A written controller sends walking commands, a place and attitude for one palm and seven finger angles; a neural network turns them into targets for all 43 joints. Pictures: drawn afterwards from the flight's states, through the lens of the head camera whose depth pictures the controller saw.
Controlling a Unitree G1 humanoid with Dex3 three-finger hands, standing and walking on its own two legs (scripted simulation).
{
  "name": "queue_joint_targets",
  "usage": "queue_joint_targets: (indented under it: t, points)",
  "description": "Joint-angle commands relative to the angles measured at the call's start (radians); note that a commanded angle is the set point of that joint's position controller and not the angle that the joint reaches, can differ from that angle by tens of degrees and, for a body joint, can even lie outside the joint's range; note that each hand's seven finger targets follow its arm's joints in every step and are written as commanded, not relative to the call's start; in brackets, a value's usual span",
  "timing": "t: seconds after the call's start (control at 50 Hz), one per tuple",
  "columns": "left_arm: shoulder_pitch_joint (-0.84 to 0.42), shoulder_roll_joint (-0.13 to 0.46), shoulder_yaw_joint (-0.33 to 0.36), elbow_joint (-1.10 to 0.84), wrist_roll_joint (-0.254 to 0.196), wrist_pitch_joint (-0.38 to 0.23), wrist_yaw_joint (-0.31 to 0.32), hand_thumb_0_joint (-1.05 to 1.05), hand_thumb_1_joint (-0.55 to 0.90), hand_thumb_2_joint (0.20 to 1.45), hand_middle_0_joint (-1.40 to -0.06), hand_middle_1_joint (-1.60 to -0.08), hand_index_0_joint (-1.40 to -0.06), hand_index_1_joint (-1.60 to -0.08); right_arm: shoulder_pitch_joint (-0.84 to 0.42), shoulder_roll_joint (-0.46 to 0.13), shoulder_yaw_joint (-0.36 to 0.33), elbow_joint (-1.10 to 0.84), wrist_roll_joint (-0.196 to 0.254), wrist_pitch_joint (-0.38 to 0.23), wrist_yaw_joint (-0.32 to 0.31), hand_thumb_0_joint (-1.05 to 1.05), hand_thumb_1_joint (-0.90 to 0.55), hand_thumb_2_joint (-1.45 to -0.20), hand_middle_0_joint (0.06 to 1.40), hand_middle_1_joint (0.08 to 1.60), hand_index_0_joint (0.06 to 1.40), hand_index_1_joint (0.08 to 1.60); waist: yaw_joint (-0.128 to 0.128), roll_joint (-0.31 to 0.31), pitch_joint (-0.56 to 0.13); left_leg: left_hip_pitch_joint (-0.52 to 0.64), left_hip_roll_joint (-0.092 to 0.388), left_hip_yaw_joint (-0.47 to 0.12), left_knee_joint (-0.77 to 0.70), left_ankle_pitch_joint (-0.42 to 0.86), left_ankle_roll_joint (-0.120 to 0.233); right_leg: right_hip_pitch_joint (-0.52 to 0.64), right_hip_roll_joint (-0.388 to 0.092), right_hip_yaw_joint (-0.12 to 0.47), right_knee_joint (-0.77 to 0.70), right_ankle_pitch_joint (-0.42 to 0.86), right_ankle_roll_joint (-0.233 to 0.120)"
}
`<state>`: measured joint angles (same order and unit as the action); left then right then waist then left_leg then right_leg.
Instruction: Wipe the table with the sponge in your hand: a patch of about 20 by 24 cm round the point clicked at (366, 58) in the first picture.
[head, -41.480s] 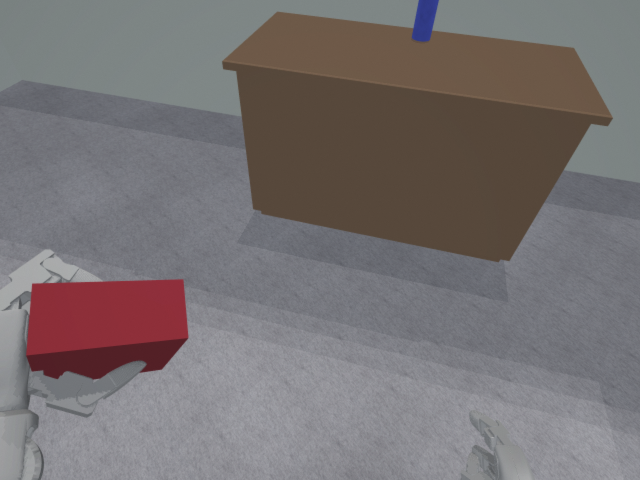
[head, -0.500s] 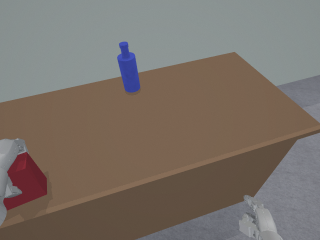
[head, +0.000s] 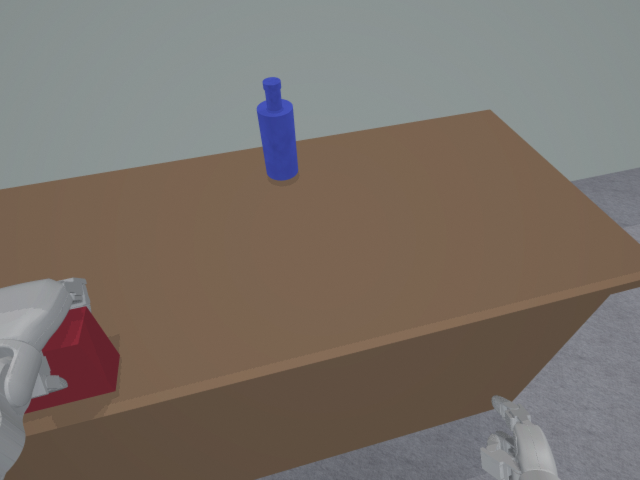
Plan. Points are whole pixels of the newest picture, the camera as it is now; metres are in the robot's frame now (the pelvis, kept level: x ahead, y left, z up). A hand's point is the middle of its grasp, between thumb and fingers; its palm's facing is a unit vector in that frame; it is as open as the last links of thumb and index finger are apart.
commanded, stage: lower the sponge onto the table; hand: left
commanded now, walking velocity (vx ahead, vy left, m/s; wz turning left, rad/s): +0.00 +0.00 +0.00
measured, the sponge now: (51, 370) +0.19 +0.39 +0.02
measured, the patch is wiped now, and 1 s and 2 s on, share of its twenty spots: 0.00 0.00 0.00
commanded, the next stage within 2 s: wipe forward along the first lane in 0.40 s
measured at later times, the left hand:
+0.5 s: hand (59, 334) +0.22 +0.37 +0.06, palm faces -0.09 -0.03 -1.00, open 9.6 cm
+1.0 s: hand (67, 302) +0.26 +0.39 +0.06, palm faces -0.17 +0.00 -0.99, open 9.6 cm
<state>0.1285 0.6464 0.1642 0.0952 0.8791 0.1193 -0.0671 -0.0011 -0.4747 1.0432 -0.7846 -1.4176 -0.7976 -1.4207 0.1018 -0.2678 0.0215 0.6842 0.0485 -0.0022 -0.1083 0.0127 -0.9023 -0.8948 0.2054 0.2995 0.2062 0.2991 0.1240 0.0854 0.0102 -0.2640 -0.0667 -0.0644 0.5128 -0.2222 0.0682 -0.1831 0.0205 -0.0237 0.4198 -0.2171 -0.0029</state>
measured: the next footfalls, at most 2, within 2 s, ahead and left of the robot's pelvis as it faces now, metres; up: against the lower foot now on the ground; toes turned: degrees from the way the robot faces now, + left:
none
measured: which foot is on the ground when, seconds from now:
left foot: down 0.00-1.00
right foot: down 0.00-1.00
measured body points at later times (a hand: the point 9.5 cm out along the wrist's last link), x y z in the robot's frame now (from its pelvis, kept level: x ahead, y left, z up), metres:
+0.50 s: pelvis +0.00 +0.00 +0.00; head +0.01 -0.02 +0.45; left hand +0.22 +0.37 +0.12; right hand +0.21 -0.23 -0.10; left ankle +0.03 +0.07 -0.74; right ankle +0.01 -0.13 -0.74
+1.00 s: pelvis -0.01 -0.03 -0.01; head +0.02 -0.05 +0.44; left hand +0.27 +0.38 +0.12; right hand +0.15 -0.28 -0.13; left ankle +0.03 +0.07 -0.74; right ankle +0.01 -0.13 -0.74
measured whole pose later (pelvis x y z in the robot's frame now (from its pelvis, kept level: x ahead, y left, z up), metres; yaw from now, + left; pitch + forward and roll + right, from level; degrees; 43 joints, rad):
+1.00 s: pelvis -0.01 -0.03 -0.01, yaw +0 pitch +5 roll -2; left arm -0.17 0.72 0.21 0.54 0.93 -0.02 0.00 0.00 -0.53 1.06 -0.82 -1.37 -0.84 -1.38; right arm 0.18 -0.29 -0.01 0.73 0.07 0.04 -0.09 0.01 -0.90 -0.89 0.21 0.30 0.21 0.30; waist 0.08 0.08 -0.04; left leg -0.44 -0.03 -0.08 0.61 -0.25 0.03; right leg -0.37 0.06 -0.04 0.52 -0.24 -0.04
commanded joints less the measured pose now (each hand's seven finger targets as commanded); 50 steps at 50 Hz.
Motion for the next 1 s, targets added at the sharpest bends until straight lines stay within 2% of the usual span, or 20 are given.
queue_joint_targets:
  t: [0.0, 0.04, 0.1, 0.18, 0.2, 0.22, 0.34, 0.4, 0.46, 0.5, 0.54, 0.6, 0.62, 0.76, 0.78, 0.8, 0.88, 0.9, 0.92, 0.98]
  points:
    - [-0.209, 0.298, 0.177, -0.199, 0.022, -0.113, 0.094, 0.000, 0.100, 1.300, -1.200, -1.600, -1.200, -1.600, -0.137, -0.105, -0.047, -0.138, -0.004, -0.064, -0.011, 0.000, -0.900, -0.900, 0.200, 0.300, 0.200, 0.300, -0.027, 0.074, -0.142, 0.132, 0.058, -0.100, -0.100, 0.064, -0.030, -0.067, 0.026, 0.050, -0.052, 0.025, -0.075]
    - [-0.187, 0.272, 0.181, -0.137, 0.014, -0.088, 0.114, 0.000, 0.100, 1.300, -1.200, -1.600, -1.200, -1.600, -0.128, -0.112, -0.055, -0.124, -0.003, -0.045, 0.001, 0.000, -0.900, -0.900, 0.200, 0.300, 0.200, 0.300, -0.017, 0.045, -0.108, 0.083, 0.061, -0.092, -0.109, 0.064, -0.045, -0.072, 0.019, 0.027, -0.047, 0.017, -0.072]
    - [-0.177, 0.343, 0.254, -0.144, 0.009, -0.042, 0.149, 0.000, 0.100, 1.300, -1.200, -1.600, -1.200, -1.600, -0.171, -0.117, -0.053, -0.134, -0.002, -0.026, 0.015, 0.000, -0.900, -0.900, 0.200, 0.300, 0.200, 0.300, 0.021, 0.077, -0.149, 0.066, 0.049, -0.078, -0.112, 0.095, -0.054, -0.018, 0.022, 0.058, -0.040, 0.024, -0.084]
    - [-0.096, 0.297, 0.227, -0.190, 0.014, -0.008, 0.169, 0.000, 0.100, 1.300, -1.200, -1.600, -1.200, -1.600, -0.164, -0.112, -0.061, -0.150, -0.011, -0.021, 0.032, 0.000, -0.900, -0.900, 0.200, 0.300, 0.200, 0.300, 0.024, 0.067, -0.262, 0.098, 0.056, -0.064, -0.081, 0.230, -0.057, 0.037, 0.013, 0.034, -0.021, 0.105, -0.077]
    - [-0.100, 0.335, 0.252, -0.196, 0.019, -0.001, 0.172, 0.000, 0.100, 1.300, -1.200, -1.600, -1.200, -1.600, -0.181, -0.111, -0.053, -0.147, -0.007, -0.022, 0.033, 0.000, -0.900, -0.900, 0.200, 0.300, 0.200, 0.300, 0.024, 0.087, -0.249, 0.099, 0.056, -0.069, -0.083, 0.213, -0.054, 0.029, 0.021, 0.053, -0.022, 0.095, -0.082]
    - [-0.105, 0.266, 0.192, -0.195, 0.011, 0.005, 0.165, 0.000, 0.100, 1.300, -1.200, -1.600, -1.200, -1.600, -0.169, -0.107, -0.052, -0.159, -0.008, -0.023, 0.033, 0.000, -0.900, -0.900, 0.200, 0.300, 0.200, 0.300, 0.010, 0.069, -0.251, 0.091, 0.056, -0.063, -0.079, 0.200, -0.049, 0.022, 0.019, 0.024, -0.021, 0.093, -0.076]
    - [-0.162, 0.233, 0.124, -0.118, 0.011, 0.003, 0.133, 0.000, 0.100, 1.300, -1.200, -1.600, -1.200, -1.600, -0.154, -0.116, -0.050, -0.134, 0.005, -0.027, 0.016, 0.000, -0.900, -0.900, 0.200, 0.300, 0.200, 0.300, -0.037, 0.020, -0.159, 0.064, 0.053, -0.067, -0.086, 0.081, -0.032, -0.051, 0.018, 0.024, -0.041, 0.020, -0.065]
    - [-0.194, 0.250, 0.127, -0.097, 0.028, -0.008, 0.125, 0.000, 0.100, 1.300, -1.200, -1.600, -1.200, -1.600, -0.159, -0.118, -0.050, -0.130, 0.008, -0.031, 0.011, 0.000, -0.900, -0.900, 0.200, 0.300, 0.200, 0.300, -0.035, 0.034, -0.151, 0.065, 0.050, -0.069, -0.090, 0.047, -0.029, -0.062, 0.024, 0.044, -0.039, 0.000, -0.072]
    - [-0.176, 0.201, 0.085, -0.056, 0.027, -0.019, 0.116, 0.000, 0.100, 1.300, -1.200, -1.600, -1.200, -1.600, -0.128, -0.122, -0.058, -0.128, 0.002, -0.027, 0.013, 0.000, -0.900, -0.900, 0.200, 0.300, 0.200, 0.300, -0.039, 0.001, -0.148, 0.051, 0.049, -0.065, -0.079, 0.064, -0.029, -0.067, 0.021, 0.019, -0.036, 0.012, -0.068]
    - [-0.181, 0.264, 0.145, -0.021, 0.024, -0.030, 0.116, 0.000, 0.100, 1.300, -1.200, -1.600, -1.200, -1.600, -0.133, -0.128, -0.055, -0.121, 0.006, -0.026, 0.011, 0.000, -0.900, -0.900, 0.200, 0.300, 0.200, 0.300, -0.034, -0.030, -0.149, 0.049, 0.045, -0.060, -0.070, 0.069, -0.025, -0.066, 0.025, 0.049, -0.040, 0.019, -0.074]
    - [-0.200, 0.260, 0.145, 0.043, 0.021, -0.037, 0.114, 0.000, 0.100, 1.300, -1.200, -1.600, -1.200, -1.600, -0.108, -0.132, -0.060, -0.111, 0.006, -0.019, 0.007, 0.000, -0.900, -0.900, 0.200, 0.300, 0.200, 0.300, -0.041, -0.079, -0.147, 0.026, 0.040, -0.048, -0.059, 0.073, -0.021, -0.069, 0.021, 0.031, -0.042, 0.017, -0.066]
    - [-0.274, 0.295, 0.154, 0.050, 0.039, -0.061, 0.116, 0.000, 0.100, 1.300, -1.200, -1.600, -1.200, -1.600, -0.113, -0.137, -0.057, -0.111, 0.010, -0.021, 0.007, 0.000, -0.900, -0.900, 0.200, 0.300, 0.200, 0.300, -0.043, -0.003, -0.142, 0.031, 0.037, -0.044, -0.056, 0.071, -0.022, -0.095, 0.024, 0.048, -0.039, 0.012, -0.074]
    - [-0.288, 0.259, 0.120, 0.053, 0.049, -0.066, 0.117, 0.000, 0.100, 1.300, -1.200, -1.600, -1.200, -1.600, -0.093, -0.135, -0.063, -0.112, 0.006, -0.022, 0.008, 0.000, -0.900, -0.900, 0.200, 0.300, 0.200, 0.300, -0.048, -0.001, -0.165, 0.032, 0.035, -0.038, -0.044, 0.089, -0.019, -0.093, 0.023, 0.024, -0.029, 0.025, -0.072]
    - [-0.369, 0.262, 0.099, 0.217, 0.052, -0.084, 0.116, 0.000, 0.100, 1.300, -1.200, -1.600, -1.200, -1.600, -0.041, -0.152, -0.072, -0.093, 0.010, -0.012, 0.007, 0.000, -0.900, -0.900, 0.200, 0.300, 0.200, 0.300, -0.073, -0.080, -0.160, -0.022, 0.029, -0.018, -0.018, 0.037, -0.011, -0.135, 0.020, 0.023, -0.030, 0.001, -0.059]
    - [-0.381, 0.301, 0.128, 0.260, 0.058, -0.087, 0.116, 0.000, 0.100, 1.300, -1.200, -1.600, -1.200, -1.600, -0.031, -0.158, -0.073, -0.081, 0.009, -0.008, 0.005, 0.000, -0.900, -0.900, 0.200, 0.300, 0.200, 0.300, -0.071, -0.105, -0.153, -0.039, 0.026, -0.015, -0.012, 0.029, -0.009, -0.138, 0.021, 0.031, -0.031, -0.004, -0.059]
    - [-0.401, 0.334, 0.150, 0.274, 0.058, -0.096, 0.116, 0.000, 0.100, 1.300, -1.200, -1.600, -1.200, -1.600, -0.034, -0.160, -0.070, -0.085, 0.014, -0.009, 0.004, 0.000, -0.900, -0.900, 0.200, 0.300, 0.200, 0.300, -0.069, -0.105, -0.156, -0.047, 0.026, -0.013, -0.011, 0.025, -0.008, -0.135, 0.022, 0.046, -0.028, -0.001, -0.062]
    - [-0.443, 0.320, 0.114, 0.356, 0.078, -0.118, 0.109, 0.000, 0.100, 1.300, -1.200, -1.600, -1.200, -1.600, 0.005, -0.166, -0.078, -0.077, 0.012, 0.001, 0.006, 0.000, -0.900, -0.900, 0.200, 0.300, 0.200, 0.300, -0.079, -0.079, -0.185, -0.078, 0.018, 0.004, 0.020, 0.032, -0.005, -0.145, 0.016, 0.037, -0.011, 0.022, -0.056]
    - [-0.453, 0.360, 0.143, 0.374, 0.085, -0.124, 0.110, 0.000, 0.100, 1.300, -1.200, -1.600, -1.200, -1.600, 0.006, -0.168, -0.076, -0.078, 0.017, 0.000, 0.009, 0.000, -0.900, -0.900, 0.200, 0.300, 0.200, 0.300, -0.074, -0.060, -0.183, -0.087, 0.018, 0.002, 0.021, 0.027, -0.004, -0.148, 0.019, 0.051, -0.008, 0.014, -0.063]
    - [-0.472, 0.321, 0.105, 0.390, 0.087, -0.129, 0.107, 0.000, 0.100, 1.300, -1.200, -1.600, -1.200, -1.600, 0.021, -0.168, -0.079, -0.080, 0.015, 0.002, 0.010, 0.000, -0.900, -0.900, 0.200, 0.300, 0.200, 0.300, -0.084, -0.073, -0.190, -0.094, 0.018, 0.009, 0.033, 0.026, -0.001, -0.153, 0.017, 0.039, -0.001, 0.022, -0.058]
    - [-0.499, 0.346, 0.113, 0.453, 0.091, -0.145, 0.103, 0.000, 0.100, 1.300, -1.200, -1.600, -1.200, -1.600, 0.046, -0.178, -0.084, -0.075, 0.016, 0.011, 0.012, 0.000, -0.900, -0.900, 0.200, 0.300, 0.200, 0.300, -0.089, -0.097, -0.189, -0.128, 0.019, 0.012, 0.048, 0.002, 0.000, -0.175, 0.016, 0.044, 0.005, 0.011, -0.054]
